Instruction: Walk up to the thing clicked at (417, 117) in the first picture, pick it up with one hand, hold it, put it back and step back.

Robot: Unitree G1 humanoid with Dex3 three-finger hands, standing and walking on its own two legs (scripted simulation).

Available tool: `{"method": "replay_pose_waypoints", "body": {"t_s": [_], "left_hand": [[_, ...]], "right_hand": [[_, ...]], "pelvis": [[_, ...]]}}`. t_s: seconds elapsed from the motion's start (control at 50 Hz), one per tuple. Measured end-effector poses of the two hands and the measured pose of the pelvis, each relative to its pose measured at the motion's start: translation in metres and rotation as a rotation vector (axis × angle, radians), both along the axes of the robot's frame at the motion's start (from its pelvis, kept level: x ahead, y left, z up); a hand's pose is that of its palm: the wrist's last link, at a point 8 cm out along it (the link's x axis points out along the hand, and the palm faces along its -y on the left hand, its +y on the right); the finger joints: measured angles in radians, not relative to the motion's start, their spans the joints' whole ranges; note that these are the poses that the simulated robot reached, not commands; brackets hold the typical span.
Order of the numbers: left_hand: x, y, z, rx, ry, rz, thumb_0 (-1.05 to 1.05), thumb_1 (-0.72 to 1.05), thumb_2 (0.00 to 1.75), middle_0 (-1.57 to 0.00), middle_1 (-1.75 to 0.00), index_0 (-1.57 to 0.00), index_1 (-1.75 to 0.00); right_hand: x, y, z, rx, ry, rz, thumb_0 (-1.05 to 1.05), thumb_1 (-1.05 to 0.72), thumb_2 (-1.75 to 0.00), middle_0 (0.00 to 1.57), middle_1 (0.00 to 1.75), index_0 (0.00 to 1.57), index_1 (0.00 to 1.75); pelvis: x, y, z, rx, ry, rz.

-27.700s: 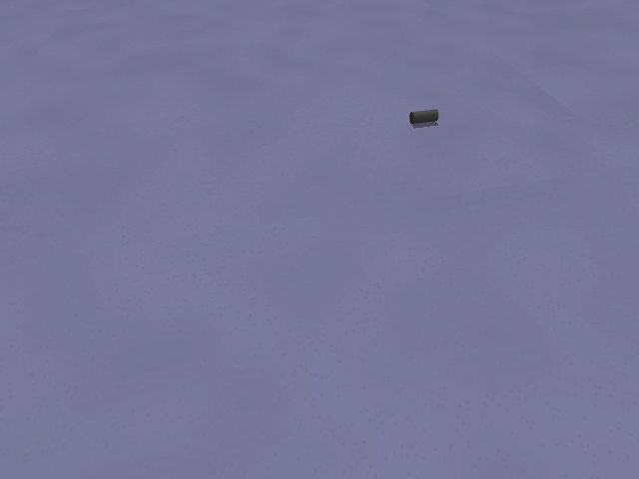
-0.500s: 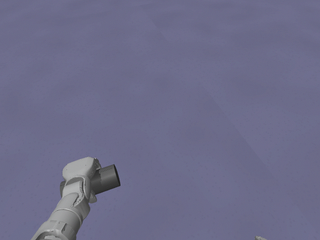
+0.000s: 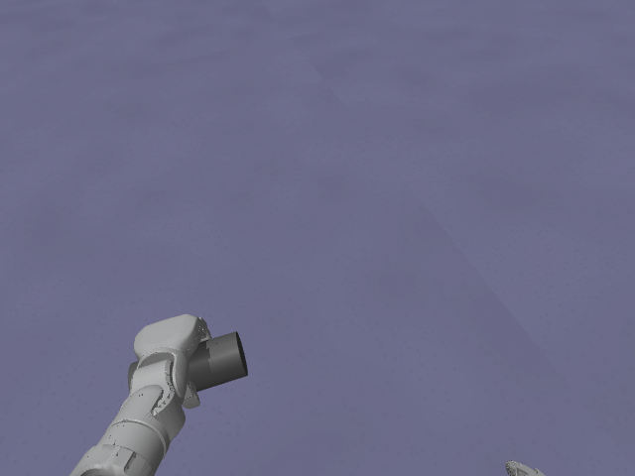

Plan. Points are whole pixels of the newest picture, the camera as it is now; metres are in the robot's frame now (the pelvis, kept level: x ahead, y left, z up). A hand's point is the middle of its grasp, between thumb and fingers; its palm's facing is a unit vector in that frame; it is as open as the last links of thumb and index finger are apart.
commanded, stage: hold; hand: left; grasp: from above
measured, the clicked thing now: (190, 369) +0.32 +0.22 -0.07
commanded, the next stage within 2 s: crouch in 1.36 s
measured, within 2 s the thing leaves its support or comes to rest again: neither
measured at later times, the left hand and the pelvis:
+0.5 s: hand (180, 382) +0.28 +0.21 -0.03, palm faces -0.42 -0.15 -0.90, open 9.6 cm; pelvis -0.01 -0.01 +0.01, yaw +0 degrees
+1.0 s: hand (170, 382) +0.28 +0.22 -0.02, palm faces -0.44 -0.14 -0.89, open 9.6 cm; pelvis -0.01 +0.00 +0.01, yaw +0 degrees
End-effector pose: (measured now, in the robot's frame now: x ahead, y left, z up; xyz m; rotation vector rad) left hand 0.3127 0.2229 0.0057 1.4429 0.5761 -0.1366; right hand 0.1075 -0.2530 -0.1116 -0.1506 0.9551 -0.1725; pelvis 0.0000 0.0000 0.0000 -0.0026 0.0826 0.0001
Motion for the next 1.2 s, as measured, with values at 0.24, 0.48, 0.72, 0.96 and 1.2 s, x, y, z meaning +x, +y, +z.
{"method": "replay_pose_waypoints", "body": {"t_s": [0.24,0.48,0.72,0.96,1.2], "left_hand": [[-0.013,-0.005,0.011,0.000,-0.006,-0.007,-0.01,0.09,0.31,-0.81,-0.37,-0.81,-0.36],[-0.025,-0.008,0.017,-0.005,-0.006,-0.008,-0.01,0.09,0.32,-0.79,-0.42,-0.79,-0.41],[-0.028,-0.005,0.028,-0.007,-0.013,0.000,-0.01,0.08,0.35,-0.78,-0.45,-0.78,-0.44],[-0.030,-0.001,0.030,-0.011,0.009,-0.020,-0.01,0.07,0.37,-0.77,-0.46,-0.78,-0.45],[-0.019,0.001,0.031,0.001,-0.005,-0.017,-0.01,0.06,0.40,-0.77,-0.48,-0.77,-0.47]], "right_hand": [[0.007,0.000,0.007,0.010,-0.039,0.020,0.01,-0.88,-0.89,0.20,0.30,0.20,0.30],[0.014,0.002,0.013,0.014,-0.073,0.040,0.01,-0.89,-0.89,0.20,0.30,0.20,0.30],[0.023,0.006,0.017,0.024,-0.105,0.049,0.01,-0.89,-0.89,0.20,0.30,0.20,0.30],[0.032,0.011,0.023,0.021,-0.123,0.057,0.01,-0.90,-0.89,0.20,0.30,0.20,0.30],[0.031,0.010,0.021,0.020,-0.099,0.051,0.01,-0.89,-0.89,0.20,0.30,0.20,0.30]], "pelvis": [[-0.006,-0.004,0.004,0.005,-0.031,0.000],[-0.012,-0.006,0.007,0.008,-0.053,0.001],[-0.012,-0.007,0.009,0.008,-0.069,-0.001],[-0.010,-0.005,0.010,0.009,-0.073,-0.003],[-0.006,-0.003,0.012,0.006,-0.071,-0.002]]}}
